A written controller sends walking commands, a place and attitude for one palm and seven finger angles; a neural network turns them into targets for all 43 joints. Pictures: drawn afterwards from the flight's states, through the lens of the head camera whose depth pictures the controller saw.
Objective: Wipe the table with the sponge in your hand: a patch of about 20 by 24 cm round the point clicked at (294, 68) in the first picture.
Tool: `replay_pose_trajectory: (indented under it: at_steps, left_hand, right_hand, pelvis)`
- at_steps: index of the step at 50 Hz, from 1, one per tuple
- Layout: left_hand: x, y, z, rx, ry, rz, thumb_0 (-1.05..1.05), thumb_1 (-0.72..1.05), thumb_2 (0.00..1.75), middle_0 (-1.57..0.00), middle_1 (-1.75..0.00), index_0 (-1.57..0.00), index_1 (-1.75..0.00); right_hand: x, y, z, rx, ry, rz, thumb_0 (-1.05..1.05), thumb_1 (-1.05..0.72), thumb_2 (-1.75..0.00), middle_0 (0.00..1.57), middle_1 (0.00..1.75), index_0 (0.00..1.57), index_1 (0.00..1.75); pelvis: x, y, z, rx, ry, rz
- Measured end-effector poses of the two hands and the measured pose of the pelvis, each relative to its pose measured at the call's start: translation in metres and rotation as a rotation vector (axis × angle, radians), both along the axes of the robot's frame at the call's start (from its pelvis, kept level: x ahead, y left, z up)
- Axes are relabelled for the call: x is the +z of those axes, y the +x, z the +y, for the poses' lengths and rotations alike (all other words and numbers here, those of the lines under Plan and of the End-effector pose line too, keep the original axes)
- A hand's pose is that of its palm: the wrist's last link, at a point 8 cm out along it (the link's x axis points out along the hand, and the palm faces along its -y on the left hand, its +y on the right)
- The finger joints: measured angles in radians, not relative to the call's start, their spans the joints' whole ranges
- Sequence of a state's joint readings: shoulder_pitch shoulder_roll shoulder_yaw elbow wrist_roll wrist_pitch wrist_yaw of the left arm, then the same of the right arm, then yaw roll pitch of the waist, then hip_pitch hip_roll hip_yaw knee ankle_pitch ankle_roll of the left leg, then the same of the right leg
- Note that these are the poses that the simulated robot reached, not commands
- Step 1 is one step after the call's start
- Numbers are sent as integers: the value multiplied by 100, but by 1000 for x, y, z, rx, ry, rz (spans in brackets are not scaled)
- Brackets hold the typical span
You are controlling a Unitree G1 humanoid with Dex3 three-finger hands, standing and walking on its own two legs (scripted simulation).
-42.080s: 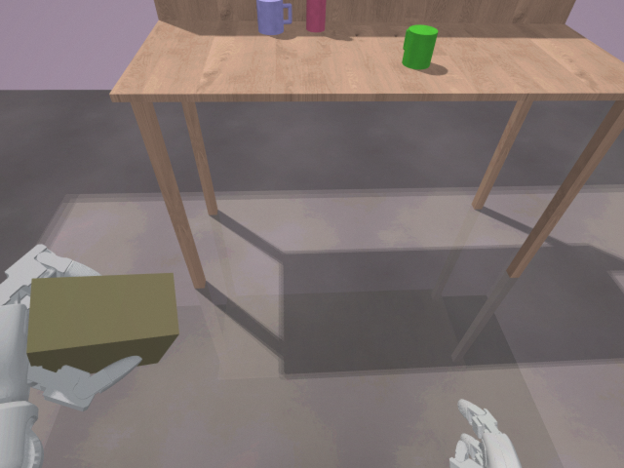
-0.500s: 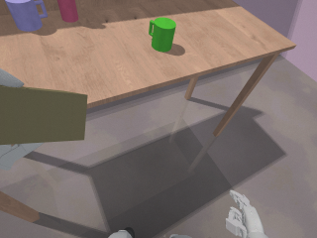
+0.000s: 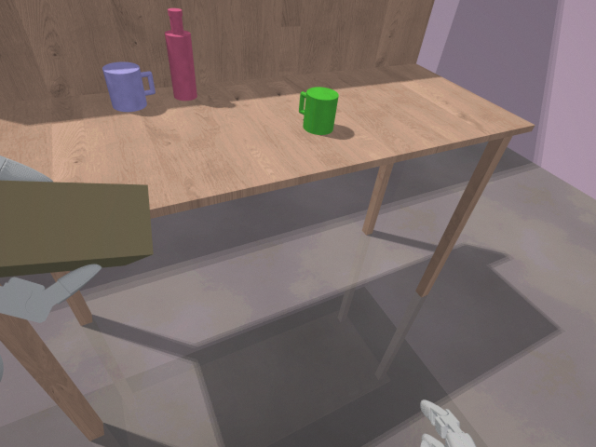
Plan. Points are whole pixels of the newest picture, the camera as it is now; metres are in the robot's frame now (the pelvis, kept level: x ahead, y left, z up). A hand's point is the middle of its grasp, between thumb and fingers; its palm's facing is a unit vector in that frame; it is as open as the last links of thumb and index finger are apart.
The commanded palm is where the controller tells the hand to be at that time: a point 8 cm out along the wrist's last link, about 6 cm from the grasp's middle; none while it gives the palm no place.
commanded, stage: stop stepping back and stand still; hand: left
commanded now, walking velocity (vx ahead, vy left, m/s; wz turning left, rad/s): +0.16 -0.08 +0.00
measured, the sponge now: (90, 231) +0.25 +0.21 +0.24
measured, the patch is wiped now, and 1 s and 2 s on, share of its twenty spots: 0.95 0.95 0.95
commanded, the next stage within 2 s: stand and wait in 1.26 s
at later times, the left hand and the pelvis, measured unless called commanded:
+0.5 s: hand (47, 221) +0.24 +0.25 +0.25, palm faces +0.47 -0.79 -0.39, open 10.3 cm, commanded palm +0.18 +0.30 +0.28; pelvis +0.03 +0.01 +0.00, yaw +3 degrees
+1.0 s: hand (4, 222) +0.23 +0.27 +0.26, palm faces +0.51 -0.77 -0.39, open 10.3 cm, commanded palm +0.17 +0.31 +0.28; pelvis +0.02 +0.02 +0.01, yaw +3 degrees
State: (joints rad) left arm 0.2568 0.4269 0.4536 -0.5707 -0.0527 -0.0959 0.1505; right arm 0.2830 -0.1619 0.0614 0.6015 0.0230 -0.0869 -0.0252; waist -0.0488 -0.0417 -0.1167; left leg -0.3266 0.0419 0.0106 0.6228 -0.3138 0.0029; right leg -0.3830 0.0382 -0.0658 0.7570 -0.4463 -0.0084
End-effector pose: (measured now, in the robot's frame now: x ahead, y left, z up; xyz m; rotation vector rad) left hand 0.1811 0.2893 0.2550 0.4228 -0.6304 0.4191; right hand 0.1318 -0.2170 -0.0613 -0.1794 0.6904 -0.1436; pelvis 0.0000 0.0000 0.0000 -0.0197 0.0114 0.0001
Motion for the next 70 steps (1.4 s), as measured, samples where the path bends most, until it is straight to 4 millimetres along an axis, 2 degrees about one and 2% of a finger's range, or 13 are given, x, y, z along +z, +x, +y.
replay_pose_trajectory:
  at_steps: [5,10,15,20,26,34,39,46,52,60,70]
  left_hand:
    - [-1,-18,-11,-19,87,12,-1,-53,104,-70,-132,-73,-130]
    - [12,-26,5,21,83,-77,-1,-53,104,-70,-131,-73,-130]
    - [16,-7,21,82,64,-96,-1,-53,104,-70,-131,-73,-130]
    - [10,16,13,82,57,20,-1,-53,104,-70,-132,-72,-130]
    - [4,21,-4,-1,130,94,-1,-53,104,-70,-132,-73,-130]
    - [12,28,18,65,154,89,-1,-53,105,-70,-131,-73,-130]
    - [7,26,20,64,108,100,-1,-53,105,-70,-132,-73,-130]
    - [9,12,13,28,125,92,-1,-53,105,-70,-132,-73,-130]
    - [13,2,21,60,120,72,-1,-53,105,-70,-132,-73,-130]
    - [7,-5,26,63,82,85,-1,-53,105,-70,-132,-73,-130]
    - [9,-12,29,54,111,78,-1,-53,105,-70,-132,-73,-130]
  right_hand:
    - [-23,-3,6,81,-1,109,1,-90,-90,20,30,20,30]
    - [-24,4,4,84,-48,158,1,-90,-90,20,30,20,30]
    - [-21,28,11,71,-32,82,1,-90,-90,20,30,20,30]
    - [-14,55,23,114,29,37,1,-90,-90,20,30,20,30]
    - [-9,79,22,109,22,50,1,-90,-90,20,30,20,30]
    - [-2,94,19,102,-6,49,1,-90,-90,20,30,20,30]
    - [4,92,20,97,-10,28,1,-90,-90,20,30,20,30]
    - [3,78,25,101,-12,40,1,-90,-90,20,30,20,30]
    - [-3,62,28,102,-3,69,1,-90,-90,20,30,20,30]
    - [-5,45,28,87,-11,79,1,-90,-90,20,30,20,30]
    - [-3,41,31,91,-20,73,1,-90,-90,20,30,20,30]
  pelvis:
    - [-6,-2,-1,30,-21,-9]
    - [-5,4,8,35,-6,-21]
    - [-7,8,14,36,20,-35]
    - [1,21,11,54,1,-15]
    - [4,35,12,46,3,8]
    - [7,38,18,46,0,-1]
    - [9,35,21,43,-3,0]
    - [10,27,22,44,-4,2]
    - [10,19,23,47,-10,-4]
    - [11,10,28,46,-12,-8]
    - [11,4,32,47,-12,-6]
